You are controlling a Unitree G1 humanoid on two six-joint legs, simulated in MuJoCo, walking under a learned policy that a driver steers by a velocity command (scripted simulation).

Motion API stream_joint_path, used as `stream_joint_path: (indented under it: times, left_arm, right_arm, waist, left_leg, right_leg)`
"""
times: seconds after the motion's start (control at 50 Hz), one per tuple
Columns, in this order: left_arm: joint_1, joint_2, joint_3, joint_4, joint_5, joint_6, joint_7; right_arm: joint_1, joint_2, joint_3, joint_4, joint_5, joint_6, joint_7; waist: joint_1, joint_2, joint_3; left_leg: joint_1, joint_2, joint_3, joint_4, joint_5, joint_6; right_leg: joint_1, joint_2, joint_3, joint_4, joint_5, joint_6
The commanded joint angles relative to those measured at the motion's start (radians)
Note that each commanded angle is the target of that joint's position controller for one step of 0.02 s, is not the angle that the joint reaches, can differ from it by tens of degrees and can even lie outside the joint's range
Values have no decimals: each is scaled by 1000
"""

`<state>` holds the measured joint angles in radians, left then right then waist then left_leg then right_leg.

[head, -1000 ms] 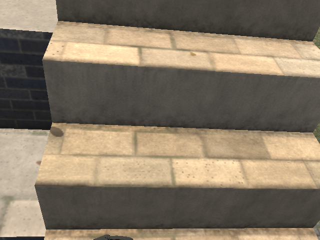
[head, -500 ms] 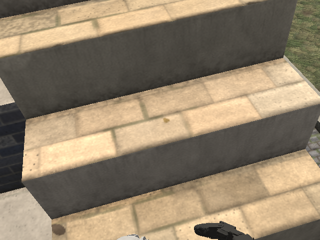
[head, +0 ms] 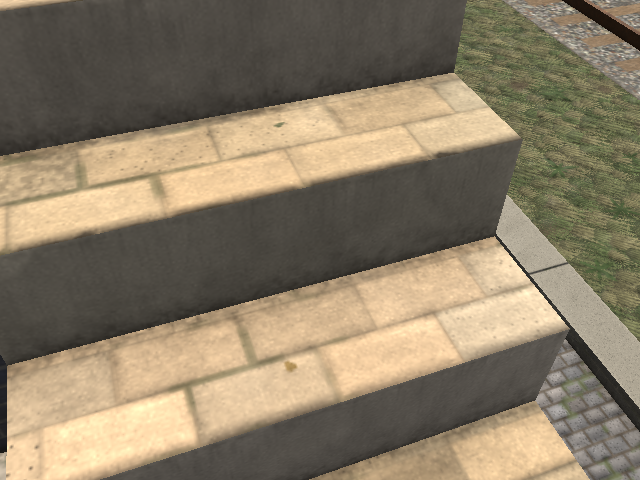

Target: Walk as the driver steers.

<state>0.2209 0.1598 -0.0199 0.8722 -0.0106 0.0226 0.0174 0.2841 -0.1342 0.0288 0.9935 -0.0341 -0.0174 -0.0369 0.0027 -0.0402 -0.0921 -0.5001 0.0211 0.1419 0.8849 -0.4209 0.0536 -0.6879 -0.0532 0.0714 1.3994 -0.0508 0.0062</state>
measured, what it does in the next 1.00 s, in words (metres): steps to the right, turning left: right foot 0.05 m higher, then right foot 0.16 m lower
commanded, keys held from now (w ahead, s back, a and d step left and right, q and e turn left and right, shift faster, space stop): no key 0.24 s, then q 0.50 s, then w+q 0.26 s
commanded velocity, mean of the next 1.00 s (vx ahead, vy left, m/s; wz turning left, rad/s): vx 0.06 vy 0.00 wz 0.31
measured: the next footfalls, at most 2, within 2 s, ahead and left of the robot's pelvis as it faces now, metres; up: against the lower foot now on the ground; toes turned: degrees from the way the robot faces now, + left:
right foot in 0.02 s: -0.01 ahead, -0.15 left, +0.05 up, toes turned -2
right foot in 0.28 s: -0.10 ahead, -0.17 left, -0.16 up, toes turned -5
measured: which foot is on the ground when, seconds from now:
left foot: down 0.00-0.60, up 0.62-0.74, down 0.76-0.98, up 1.00-1.00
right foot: up 0.00-0.00, down 0.02-0.16, up 0.18-0.26, down 0.28-0.34, up 0.36-0.60, down 0.62-1.00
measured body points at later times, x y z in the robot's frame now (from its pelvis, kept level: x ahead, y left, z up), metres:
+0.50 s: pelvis +0.01 -0.10 -0.06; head +0.02 -0.13 +0.39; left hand +0.17 +0.16 -0.13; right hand +0.12 -0.31 -0.21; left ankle +0.03 +0.09 -0.69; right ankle -0.05 -0.23 -0.68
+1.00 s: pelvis -0.04 -0.17 -0.11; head -0.06 -0.20 +0.34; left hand -0.09 +0.12 -0.20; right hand +0.25 -0.28 -0.17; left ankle +0.03 -0.03 -0.68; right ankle -0.05 -0.28 -0.81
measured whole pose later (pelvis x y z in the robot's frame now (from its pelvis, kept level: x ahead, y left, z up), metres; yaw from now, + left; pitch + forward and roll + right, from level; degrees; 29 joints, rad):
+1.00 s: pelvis -0.04 -0.17 -0.11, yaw +24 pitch +1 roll +2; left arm 0.38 0.28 0.01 0.73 0.08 -0.01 0.00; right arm 0.09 -0.21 -0.02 0.58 0.00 0.06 -0.07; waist 0.03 0.03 -0.11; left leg -0.96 -0.13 0.01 1.48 -0.67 0.01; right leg -0.32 -0.04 -0.03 0.81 -0.25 -0.25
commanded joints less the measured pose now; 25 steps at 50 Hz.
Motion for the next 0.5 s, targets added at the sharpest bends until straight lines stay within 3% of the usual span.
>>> stream_joint_path:
  times: [0.02,0.04,0.08,0.1,0.12,0.14,0.16,0.18,0.2,0.22,0.24,0.26,0.28,0.3,0.32,0.34,0.36,0.38,0.4,0.42,0.44,0.46,0.48,0.5]
  left_arm:
    - [-46,-6,-22,-54,-5,14,4]
    - [-36,-14,-27,-58,-7,15,-4]
    - [-75,5,-30,-74,-1,3,-13]
    - [18,2,-24,-23,0,-7,-30]
    - [87,-14,-25,20,14,-19,-42]
    - [151,38,-7,84,28,-41,-63]
    - [198,81,9,121,18,-46,-67]
    - [160,-19,-17,133,21,-36,-66]
    - [-25,-64,-31,89,32,-31,-52]
    - [-143,-28,-33,12,30,-24,-43]
    - [-120,20,-29,-5,17,-12,-34]
    - [-90,115,-14,-26,3,15,-7]
    - [-74,203,9,-31,-10,39,34]
    - [-100,353,60,-94,37,19,54]
    - [8,297,73,-117,-12,4,56]
    - [63,227,64,-137,-28,-5,61]
    - [-93,277,74,-170,-18,-6,65]
    - [-148,218,49,-179,-38,-15,45]
    - [-166,176,35,-150,-53,-45,-7]
    - [-182,169,33,-165,-54,-56,-48]
    - [-203,135,24,-195,-29,-51,-75]
    - [-87,106,17,-202,-7,-44,-86]
    - [15,96,11,-195,10,-25,-87]
    - [89,79,7,-179,36,-9,-87]
  right_arm:
    - [14,-105,-30,-81,1,-3,-16]
    - [3,-124,-42,-91,3,11,-24]
    - [16,-108,-49,-103,14,34,-28]
    - [-52,-124,-57,-101,33,42,-20]
    - [-102,-104,-52,-92,52,62,-10]
    - [-112,-87,-51,-90,45,68,12]
    - [-111,-84,-55,-105,33,65,33]
    - [-172,-76,-44,-118,60,60,43]
    - [-128,-92,-42,-150,88,53,35]
    - [-35,-142,-64,-177,46,38,41]
    - [8,-115,-62,-211,10,25,47]
    - [36,-37,-48,-245,20,22,50]
    - [20,37,-27,-258,29,14,53]
    - [19,57,0,-258,8,-25,53]
    - [-82,3,12,-237,3,-50,50]
    - [-82,-90,-14,-209,16,-38,58]
    - [47,-188,-37,-175,1,-7,39]
    - [55,-217,-61,-167,-10,27,25]
    - [-58,-175,-67,-228,-21,59,-13]
    - [-97,-121,-71,-248,-3,72,-27]
    - [-144,-95,-72,-263,36,58,-33]
    - [-233,-85,-68,-285,58,46,-39]
    - [-348,-105,-68,-312,62,41,-42]
    - [-447,-126,-75,-328,67,51,-48]
  waist:
    - [-51,159,8]
    - [-48,156,3]
    - [-75,87,15]
    - [-13,36,3]
    - [36,-32,13]
    - [47,-159,23]
    - [41,-224,18]
    - [54,-144,90]
    - [-61,-61,165]
    - [-158,18,119]
    - [-189,21,46]
    - [-220,-46,-6]
    - [-214,-160,-61]
    - [-161,-334,-89]
    - [-4,-345,-190]
    - [33,-229,-260]
    - [-103,47,-319]
    - [-127,486,-315]
    - [-83,484,-335]
    - [-78,313,-215]
    - [-49,169,-40]
    - [45,85,77]
    - [128,52,124]
    - [193,50,163]
  left_leg:
    - [187,297,-554,-277,-64,197]
    - [194,291,-569,-246,-66,181]
    - [156,245,-514,-183,31,141]
    - [87,170,-355,-110,119,108]
    - [30,67,-147,-16,295,45]
    - [33,-14,-12,113,393,-1]
    - [-51,-37,4,199,311,-36]
    - [-12,-52,-7,239,177,0]
    - [180,-27,-53,234,255,66]
    - [321,-54,-98,262,400,84]
    - [325,-87,-123,315,418,87]
    - [167,-148,-85,453,231,66]
    - [-79,-194,-4,620,-44,40]
    - [-291,-202,130,532,-250,4]
    - [-164,-201,161,237,-149,33]
    - [2,-202,84,149,11,73]
    - [136,-105,-39,20,106,122]
    - [219,82,-403,-71,285,230]
    - [224,112,-569,-122,244,262]
    - [98,128,-567,-43,97,235]
    - [-89,110,-548,13,34,182]
    - [-317,98,-516,82,-17,117]
    - [-446,54,-406,120,-11,63]
    - [-512,22,-331,156,48,33]
  right_leg:
    - [-184,-61,83,-72,-114,17]
    - [-173,-86,108,-159,-157,7]
    - [-109,-81,94,-301,-238,-5]
    - [66,-54,-25,-473,-93,-16]
    - [251,-21,-123,-786,84,-33]
    - [354,10,-190,-935,332,-41]
    - [502,-31,-135,-958,548,-71]
    - [392,-35,-148,-1133,508,-82]
    - [215,5,-236,-1402,565,-50]
    - [235,-21,-233,-1541,675,-20]
    - [365,-83,-203,-1593,943,15]
    - [558,-137,-186,-1543,1469,65]
    - [758,-144,-222,-1373,2120,117]
    - [940,-102,-285,-941,2652,106]
    - [947,-54,-227,-862,2786,107]
    - [871,-29,-205,-793,2537,104]
    - [735,-6,-234,-656,2109,56]
    - [485,56,-140,-233,760,12]
    - [320,92,39,126,-4,-3]
    - [175,41,155,274,-282,-34]
    - [119,22,196,262,-497,-50]
    - [165,-24,233,109,-636,-78]
    - [252,-23,116,-105,-543,-86]
    - [305,-30,11,-368,-330,-87]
